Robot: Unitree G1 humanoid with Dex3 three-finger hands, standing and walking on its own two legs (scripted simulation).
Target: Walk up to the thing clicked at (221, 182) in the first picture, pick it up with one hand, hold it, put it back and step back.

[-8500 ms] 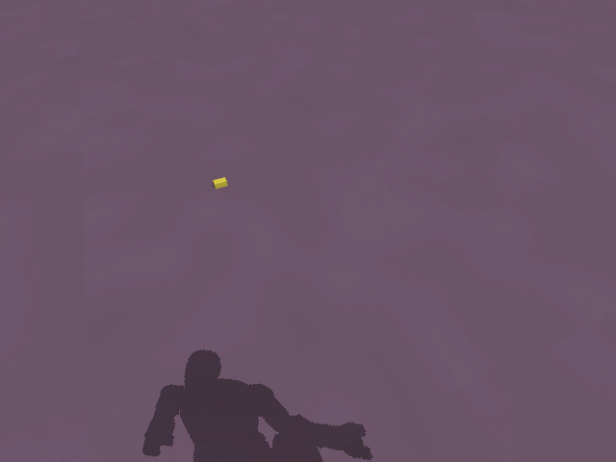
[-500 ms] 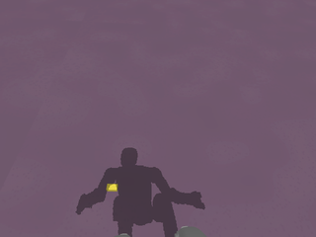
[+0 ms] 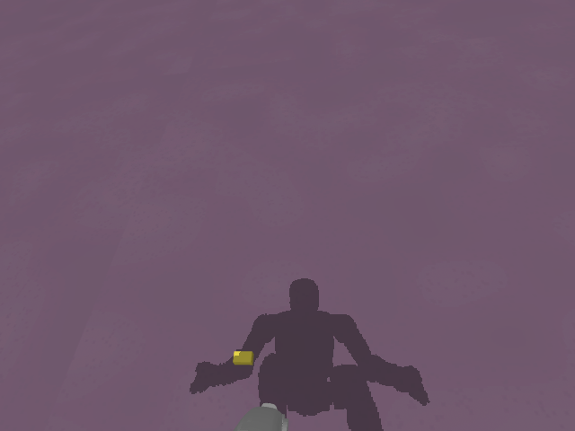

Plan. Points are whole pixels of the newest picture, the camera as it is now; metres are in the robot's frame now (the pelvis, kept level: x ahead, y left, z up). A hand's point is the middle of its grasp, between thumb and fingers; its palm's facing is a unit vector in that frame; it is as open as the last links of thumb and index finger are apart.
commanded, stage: walk up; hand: left
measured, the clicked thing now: (243, 358) +0.47 +0.28 -0.74
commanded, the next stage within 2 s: stand in 0.74 s
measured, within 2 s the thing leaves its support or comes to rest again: neither
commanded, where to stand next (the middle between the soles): +0.09 +0.05 m, yaw +1 degrees
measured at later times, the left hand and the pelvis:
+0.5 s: hand out of the picture +0.05 +0.26 -0.16, palm faces +0.04 -0.95 -0.31, open 7.4 cm; pelvis -0.01 +0.01 +0.00, yaw +3 degrees
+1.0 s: hand out of the picture +0.08 +0.27 -0.13, palm faces +0.03 -0.94 -0.35, open 7.4 cm; pelvis +0.01 +0.01 +0.02, yaw +3 degrees
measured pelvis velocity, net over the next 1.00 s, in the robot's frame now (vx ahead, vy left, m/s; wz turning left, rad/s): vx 0.01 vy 0.01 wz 0.05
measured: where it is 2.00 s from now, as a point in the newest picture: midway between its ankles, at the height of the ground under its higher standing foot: outside the picture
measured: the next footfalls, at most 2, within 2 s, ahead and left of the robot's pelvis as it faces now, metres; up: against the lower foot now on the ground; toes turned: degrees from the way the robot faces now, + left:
left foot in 0.10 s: +0.08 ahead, +0.17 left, +0.00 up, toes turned -1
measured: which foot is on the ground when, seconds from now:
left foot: up 0.00-0.08, down 0.10-1.00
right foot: down 0.00-1.00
